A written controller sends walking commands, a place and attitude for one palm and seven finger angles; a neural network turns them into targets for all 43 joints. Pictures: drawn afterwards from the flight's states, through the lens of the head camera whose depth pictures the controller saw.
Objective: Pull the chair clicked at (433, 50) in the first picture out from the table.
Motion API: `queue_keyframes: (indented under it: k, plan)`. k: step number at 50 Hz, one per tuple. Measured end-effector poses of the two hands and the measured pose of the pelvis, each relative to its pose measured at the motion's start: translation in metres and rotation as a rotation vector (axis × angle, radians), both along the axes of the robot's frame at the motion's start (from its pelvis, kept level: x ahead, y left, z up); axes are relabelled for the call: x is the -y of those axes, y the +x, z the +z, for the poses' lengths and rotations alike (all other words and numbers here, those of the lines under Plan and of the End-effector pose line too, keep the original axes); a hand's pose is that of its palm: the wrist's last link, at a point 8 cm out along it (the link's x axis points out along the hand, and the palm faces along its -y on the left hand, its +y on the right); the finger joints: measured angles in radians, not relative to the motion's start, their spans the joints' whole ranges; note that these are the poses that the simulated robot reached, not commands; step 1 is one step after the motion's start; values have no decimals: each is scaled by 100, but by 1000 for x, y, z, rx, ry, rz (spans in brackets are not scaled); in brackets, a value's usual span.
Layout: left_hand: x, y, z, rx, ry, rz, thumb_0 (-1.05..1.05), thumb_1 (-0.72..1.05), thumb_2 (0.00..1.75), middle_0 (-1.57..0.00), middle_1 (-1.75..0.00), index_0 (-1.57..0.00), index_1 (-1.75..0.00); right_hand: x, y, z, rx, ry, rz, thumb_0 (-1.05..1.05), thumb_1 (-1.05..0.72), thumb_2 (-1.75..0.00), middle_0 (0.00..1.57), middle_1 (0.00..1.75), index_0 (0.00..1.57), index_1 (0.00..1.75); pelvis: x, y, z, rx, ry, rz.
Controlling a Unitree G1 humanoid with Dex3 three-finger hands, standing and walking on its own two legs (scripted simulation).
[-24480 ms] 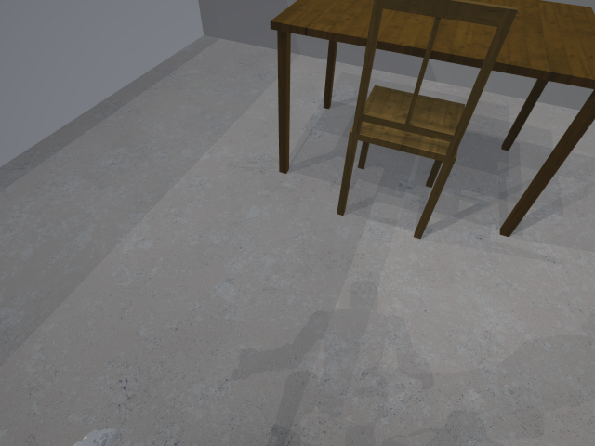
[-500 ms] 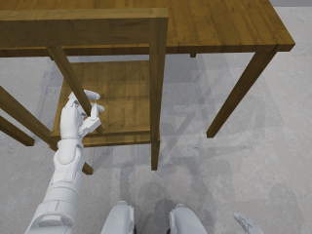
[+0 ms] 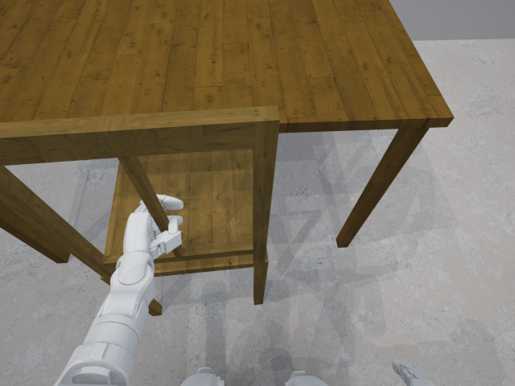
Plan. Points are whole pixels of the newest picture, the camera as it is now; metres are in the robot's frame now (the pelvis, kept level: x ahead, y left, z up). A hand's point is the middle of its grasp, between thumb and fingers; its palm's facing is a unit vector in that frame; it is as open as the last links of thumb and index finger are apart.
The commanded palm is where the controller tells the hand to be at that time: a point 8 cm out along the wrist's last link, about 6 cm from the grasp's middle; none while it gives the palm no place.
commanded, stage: step backward, pulling the chair out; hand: left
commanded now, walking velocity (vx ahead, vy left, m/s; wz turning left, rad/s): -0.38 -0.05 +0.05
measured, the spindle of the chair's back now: (159, 215) +0.39 +0.16 -0.02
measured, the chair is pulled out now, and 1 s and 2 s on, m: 0.04 0.15 0.15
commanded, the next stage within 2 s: none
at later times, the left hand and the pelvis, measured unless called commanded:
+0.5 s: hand (184, 275) +0.29 +0.11 -0.03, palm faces -0.04 -0.99 -0.14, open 4.8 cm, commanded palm +0.28 +0.16 -0.03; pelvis -0.04 +0.00 +0.03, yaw -2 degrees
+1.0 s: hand (190, 297) +0.26 +0.10 -0.03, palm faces -0.05 -0.99 -0.15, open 4.9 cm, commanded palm +0.25 +0.15 -0.03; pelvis -0.07 +0.00 +0.03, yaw -1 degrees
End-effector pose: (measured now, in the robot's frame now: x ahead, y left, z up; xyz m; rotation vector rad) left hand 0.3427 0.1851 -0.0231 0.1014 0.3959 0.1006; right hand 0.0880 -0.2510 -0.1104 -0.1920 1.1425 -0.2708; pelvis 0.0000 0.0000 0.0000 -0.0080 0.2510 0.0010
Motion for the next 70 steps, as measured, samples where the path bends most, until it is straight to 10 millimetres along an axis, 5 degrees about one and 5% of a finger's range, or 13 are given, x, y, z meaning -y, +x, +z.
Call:
queue_keyframes:
  k: [11, 24, 42, 59, 70]
  plan:
    - [4, -10, 6, -94, 17, -111, 3, 79, 82, -28, -108, -49, -145, 13, -26, 35, 2, -89, -80, 1, -90, -90, 20, 30, 20, 30, -15, -12, 23, 65, -25, -37]
    - [17, -63, 8, -125, 16, -105, 3, 78, 82, -26, -109, -50, -145, -9, -51, 20, 18, 24, -58, 1, -90, -90, 21, 30, 20, 30, -4, -41, 28, 126, -12, -40]
    - [33, -99, 9, -134, 33, -72, 3, 77, 82, -28, -109, -50, -145, 29, -81, 23, 31, -41, -52, 1, -90, -90, 20, 30, 20, 30, 4, -75, 29, 191, -15, -4]
    - [32, -99, 9, -135, 35, -94, 3, 77, 82, -26, -111, -50, -145, -8, -63, 14, 70, 30, -15, 1, -90, -90, 21, 30, 20, 30, 0, -72, 27, 189, 1, -23]
    - [33, -100, 10, -138, 40, -60, 3, 75, 84, -28, -110, -50, -145, 13, -57, 14, 72, 8, -7, 1, -90, -90, 21, 30, 20, 30, 10, -69, 27, 194, -9, -8]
